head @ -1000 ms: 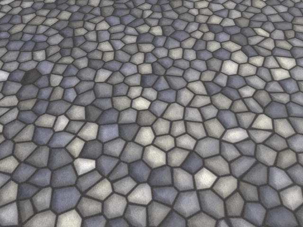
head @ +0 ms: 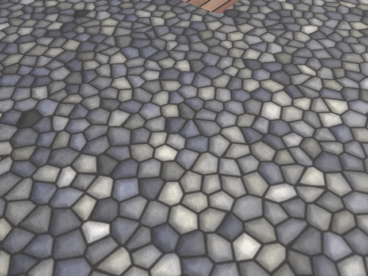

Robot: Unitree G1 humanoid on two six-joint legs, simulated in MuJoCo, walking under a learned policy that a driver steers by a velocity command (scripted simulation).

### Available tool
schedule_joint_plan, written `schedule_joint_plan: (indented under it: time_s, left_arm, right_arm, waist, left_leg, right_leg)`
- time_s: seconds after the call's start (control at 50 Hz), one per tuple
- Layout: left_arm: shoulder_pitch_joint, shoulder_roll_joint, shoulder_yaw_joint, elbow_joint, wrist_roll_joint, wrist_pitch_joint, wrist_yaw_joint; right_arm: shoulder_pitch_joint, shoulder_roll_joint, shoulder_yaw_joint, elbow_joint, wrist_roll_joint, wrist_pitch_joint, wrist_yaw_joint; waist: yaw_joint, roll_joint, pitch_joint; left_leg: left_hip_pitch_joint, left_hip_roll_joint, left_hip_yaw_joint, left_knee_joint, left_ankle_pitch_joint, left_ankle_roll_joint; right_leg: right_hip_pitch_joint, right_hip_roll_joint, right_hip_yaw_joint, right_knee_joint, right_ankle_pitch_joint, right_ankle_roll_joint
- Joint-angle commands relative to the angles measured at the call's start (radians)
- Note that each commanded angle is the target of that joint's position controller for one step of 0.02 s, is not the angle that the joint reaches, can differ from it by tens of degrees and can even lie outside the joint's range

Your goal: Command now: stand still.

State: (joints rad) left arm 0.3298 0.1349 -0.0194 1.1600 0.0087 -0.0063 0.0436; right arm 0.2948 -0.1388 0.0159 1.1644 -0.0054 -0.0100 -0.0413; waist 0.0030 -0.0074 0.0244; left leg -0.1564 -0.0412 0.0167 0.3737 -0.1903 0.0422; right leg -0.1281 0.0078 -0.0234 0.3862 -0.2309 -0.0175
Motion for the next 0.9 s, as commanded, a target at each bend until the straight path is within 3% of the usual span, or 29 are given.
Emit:
schedule_joint_plan:
  time_s: [0.02, 0.9]
  left_arm:
    - [0.083, 0.066, 0.009, 0.000, 0.000, -0.003, 0.002]
    - [0.124, 0.033, 0.013, 0.008, 0.000, -0.012, 0.004]
  right_arm:
    - [0.070, -0.073, -0.010, -0.005, 0.000, -0.003, -0.002]
    - [0.126, -0.037, -0.011, 0.002, -0.001, -0.008, -0.005]
  waist:
    - [-0.001, 0.006, 0.065]
    - [-0.003, 0.005, 0.074]
  left_leg:
    - [-0.024, 0.123, -0.122, -0.075, 0.065, 0.019]
    - [-0.023, 0.123, -0.111, -0.051, 0.091, 0.014]
  right_leg:
    - [-0.059, -0.099, 0.096, -0.074, 0.062, -0.027]
    - [-0.055, -0.098, 0.098, -0.070, 0.094, -0.034]
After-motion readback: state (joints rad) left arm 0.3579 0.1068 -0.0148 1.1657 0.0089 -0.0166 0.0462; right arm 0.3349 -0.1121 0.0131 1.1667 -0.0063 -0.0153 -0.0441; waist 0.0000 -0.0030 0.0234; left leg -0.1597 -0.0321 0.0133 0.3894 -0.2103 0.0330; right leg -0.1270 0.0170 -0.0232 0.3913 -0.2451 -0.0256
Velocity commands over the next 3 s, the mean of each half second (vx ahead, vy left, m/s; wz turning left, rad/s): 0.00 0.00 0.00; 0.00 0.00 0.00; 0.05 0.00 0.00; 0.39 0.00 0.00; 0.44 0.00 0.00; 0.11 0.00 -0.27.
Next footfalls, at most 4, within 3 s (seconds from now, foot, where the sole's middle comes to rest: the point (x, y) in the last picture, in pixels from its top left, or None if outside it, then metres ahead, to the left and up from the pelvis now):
1.68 left None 0.12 0.11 -0.78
2.14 right None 0.47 -0.04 -0.78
2.64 left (163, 230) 0.71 0.11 -0.78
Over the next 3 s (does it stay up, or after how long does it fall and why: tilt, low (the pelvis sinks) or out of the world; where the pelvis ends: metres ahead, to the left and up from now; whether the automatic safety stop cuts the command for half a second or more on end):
stays up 0.58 0.04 -0.01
